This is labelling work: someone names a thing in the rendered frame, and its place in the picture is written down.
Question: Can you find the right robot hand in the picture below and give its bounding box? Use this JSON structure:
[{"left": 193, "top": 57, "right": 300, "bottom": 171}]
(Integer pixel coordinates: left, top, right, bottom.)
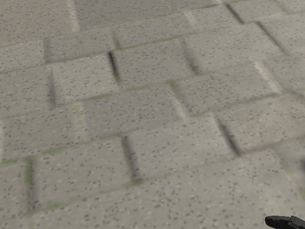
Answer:
[{"left": 265, "top": 216, "right": 305, "bottom": 229}]

